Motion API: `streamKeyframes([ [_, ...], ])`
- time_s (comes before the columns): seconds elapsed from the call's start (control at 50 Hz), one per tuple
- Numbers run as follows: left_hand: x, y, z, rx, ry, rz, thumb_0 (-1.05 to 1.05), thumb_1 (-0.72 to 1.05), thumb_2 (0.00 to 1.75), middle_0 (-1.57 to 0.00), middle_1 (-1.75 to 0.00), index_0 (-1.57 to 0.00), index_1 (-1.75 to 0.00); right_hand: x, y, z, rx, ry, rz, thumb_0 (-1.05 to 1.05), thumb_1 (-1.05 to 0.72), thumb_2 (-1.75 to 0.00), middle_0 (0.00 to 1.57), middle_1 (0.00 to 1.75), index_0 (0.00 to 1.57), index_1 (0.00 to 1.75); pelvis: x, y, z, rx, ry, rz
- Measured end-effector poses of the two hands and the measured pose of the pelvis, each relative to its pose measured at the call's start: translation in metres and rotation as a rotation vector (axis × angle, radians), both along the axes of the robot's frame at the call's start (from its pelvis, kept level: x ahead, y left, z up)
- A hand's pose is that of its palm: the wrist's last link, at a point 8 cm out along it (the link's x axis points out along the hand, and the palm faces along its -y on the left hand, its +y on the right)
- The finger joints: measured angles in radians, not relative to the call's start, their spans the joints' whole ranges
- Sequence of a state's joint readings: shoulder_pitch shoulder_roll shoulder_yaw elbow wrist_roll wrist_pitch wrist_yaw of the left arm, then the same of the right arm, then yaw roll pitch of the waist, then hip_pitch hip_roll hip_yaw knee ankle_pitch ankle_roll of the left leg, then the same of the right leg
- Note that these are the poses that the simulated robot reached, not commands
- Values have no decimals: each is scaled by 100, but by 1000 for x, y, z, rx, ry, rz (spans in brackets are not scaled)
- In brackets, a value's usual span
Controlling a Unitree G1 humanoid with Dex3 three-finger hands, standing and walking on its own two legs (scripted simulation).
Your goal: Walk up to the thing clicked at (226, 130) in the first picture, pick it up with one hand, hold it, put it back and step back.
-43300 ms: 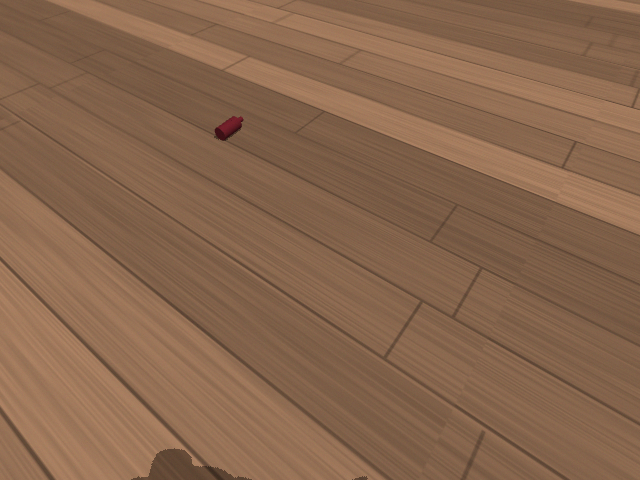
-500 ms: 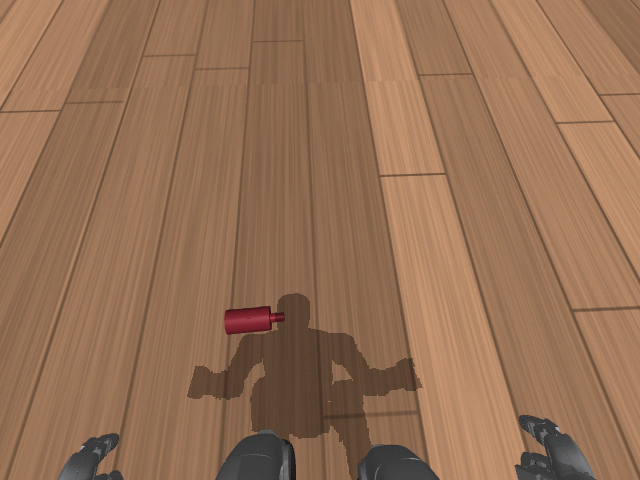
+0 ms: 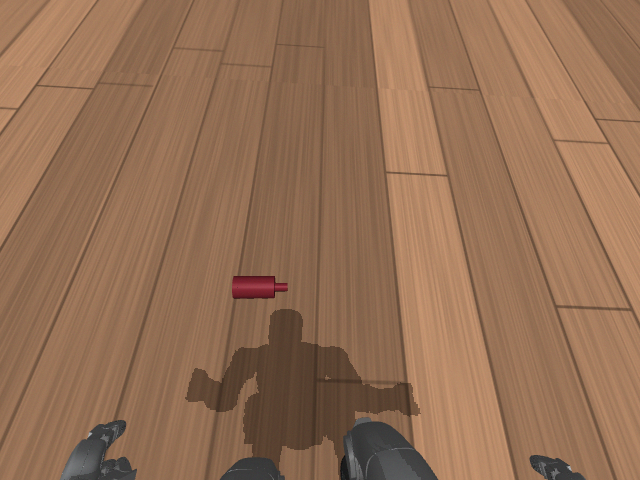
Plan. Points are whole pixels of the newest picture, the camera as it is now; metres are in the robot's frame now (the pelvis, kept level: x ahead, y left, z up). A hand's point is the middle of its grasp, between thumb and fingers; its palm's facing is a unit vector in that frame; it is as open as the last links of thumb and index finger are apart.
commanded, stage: step back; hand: left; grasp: from above
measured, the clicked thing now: (260, 287) +0.70 +0.16 -0.72
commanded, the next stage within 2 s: none
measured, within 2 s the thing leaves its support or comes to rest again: neither
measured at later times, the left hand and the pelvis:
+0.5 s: hand out of the picture -0.08 +0.23 -0.13, palm faces -0.06 -0.90 -0.43, open 7.4 cm; pelvis -0.17 -0.04 +0.00, yaw -3 degrees
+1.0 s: hand out of the picture -0.26 +0.22 -0.16, palm faces -0.06 -0.92 -0.39, open 7.4 cm; pelvis -0.35 -0.05 -0.01, yaw -4 degrees
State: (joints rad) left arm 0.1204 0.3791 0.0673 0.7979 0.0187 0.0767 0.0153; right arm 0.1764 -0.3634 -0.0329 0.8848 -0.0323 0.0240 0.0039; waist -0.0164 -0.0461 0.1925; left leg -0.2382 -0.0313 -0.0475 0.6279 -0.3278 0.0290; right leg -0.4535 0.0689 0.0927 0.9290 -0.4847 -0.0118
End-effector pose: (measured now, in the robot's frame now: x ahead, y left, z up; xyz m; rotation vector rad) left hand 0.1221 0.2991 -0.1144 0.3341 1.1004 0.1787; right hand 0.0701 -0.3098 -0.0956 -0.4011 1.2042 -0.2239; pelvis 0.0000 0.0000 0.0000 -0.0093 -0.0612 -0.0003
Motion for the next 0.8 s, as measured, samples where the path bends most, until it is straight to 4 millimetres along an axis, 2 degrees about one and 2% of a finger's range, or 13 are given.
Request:
streamKeyframes([
  [0.08, -34, 2, 4, -11, 20, 18, 1, 90, 90, -21, -30, -20, -30, -14, 2, 13, -5, -31, 3, 0, -90, -90, 21, 30, 20, 30, -20, -3, 8, -20, 20, -24],
  [0.16, -72, 4, 3, 13, 54, 21, 1, 90, 90, -21, -30, -20, -30, -22, -5, 16, -10, -92, 11, 0, -90, -90, 21, 30, 20, 30, -47, -9, 7, -17, 27, -45],
  [0.24, -107, -2, 0, 46, 91, -4, 1, 90, 90, -21, -30, -20, -30, -37, -19, 9, -6, -151, 15, 0, -90, -90, 21, 30, 20, 30, -80, -19, -2, -2, 21, -80],
  [0.3, -135, -12, -3, 71, 104, -18, 1, 90, 90, -21, -30, -20, -30, -56, -35, -6, 9, -177, 6, 0, -90, -90, 21, 30, 20, 30, -106, -29, -12, 0, 11, -97],
  [0.34, -156, -22, 2, 72, 110, -17, 1, 91, 90, -20, -30, -20, -30, -73, -44, -14, 22, -168, -15, 0, -90, -90, 21, 30, 20, 30, -123, -34, -12, -36, -6, -71],
  [0.42, -194, -33, 19, 74, 114, -5, 1, 90, 90, -21, -30, -20, -30, -116, -47, -16, 52, -111, -51, 0, -90, -90, 20, 30, 20, 30, -144, -40, -1, 40, 5, -88],
  [0.46, -204, -34, 26, 83, 112, 3, 1, 90, 90, -21, -30, -20, -30, -139, -49, -16, 58, -87, -58, 0, -90, -90, 20, 30, 20, 30, -154, -40, 3, 49, 19, -72],
  [0.52, -209, -33, 31, 99, 73, -2, 1, 90, 90, -21, -30, -21, -30, -175, -50, -20, 52, -30, -56, 0, -90, -90, 20, 30, 20, 30, -173, -40, 4, 48, 35, -51],
  [0.6, -214, -27, 27, 105, -6, -7, 1, 90, 90, -21, -30, -20, -30, -217, -44, -27, 35, 52, -28, 0, -90, -90, 20, 30, 20, 30, -204, -38, -2, 26, 40, -3],
  [0.66, -223, -20, 15, 84, -57, 0, 0, 90, 90, -21, -30, -20, -30, -243, -36, -29, 21, 77, -1, 0, -90, -90, 20, 30, 20, 30, -230, -33, -11, 21, 30, 34],
  [0.72, -243, -20, 5, 53, -55, 14, 0, 90, 90, -21, -30, -20, -30, -265, -26, -22, 25, 79, 9, 0, -90, -90, 20, 30, 20, 30, -254, -31, -10, 46, 4, 18],
  [0.8, -278, -28, 6, 14, -10, 29, 0, 90, 90, -21, -30, -20, -30, -284, -26, -5, 14, 36, 16, 0, -90, -90, 21, 30, 20, 30, -277, -33, 1, -7, 10, 22],
])
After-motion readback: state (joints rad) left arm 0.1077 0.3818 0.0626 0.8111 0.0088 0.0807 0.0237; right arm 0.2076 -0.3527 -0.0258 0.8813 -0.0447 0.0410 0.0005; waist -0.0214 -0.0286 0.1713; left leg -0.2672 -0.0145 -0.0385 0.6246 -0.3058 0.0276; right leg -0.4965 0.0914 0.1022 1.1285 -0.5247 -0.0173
